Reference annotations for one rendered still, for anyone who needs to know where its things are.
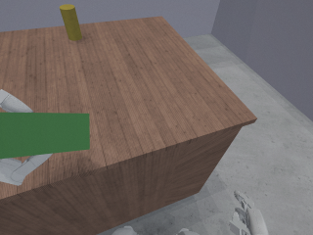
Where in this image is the sponge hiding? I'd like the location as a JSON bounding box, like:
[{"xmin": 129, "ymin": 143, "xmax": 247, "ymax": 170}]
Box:
[{"xmin": 0, "ymin": 112, "xmax": 90, "ymax": 160}]

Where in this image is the left robot hand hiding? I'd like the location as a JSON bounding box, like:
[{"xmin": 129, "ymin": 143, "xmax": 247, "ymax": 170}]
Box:
[{"xmin": 0, "ymin": 89, "xmax": 53, "ymax": 186}]

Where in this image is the table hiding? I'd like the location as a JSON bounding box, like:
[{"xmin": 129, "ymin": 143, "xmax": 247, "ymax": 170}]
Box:
[{"xmin": 0, "ymin": 16, "xmax": 257, "ymax": 235}]

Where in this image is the right robot hand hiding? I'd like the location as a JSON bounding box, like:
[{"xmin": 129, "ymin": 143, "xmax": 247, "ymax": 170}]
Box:
[{"xmin": 229, "ymin": 190, "xmax": 269, "ymax": 235}]

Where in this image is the right robot shin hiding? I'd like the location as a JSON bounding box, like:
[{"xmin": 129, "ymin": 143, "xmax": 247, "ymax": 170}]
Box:
[{"xmin": 178, "ymin": 228, "xmax": 189, "ymax": 233}]

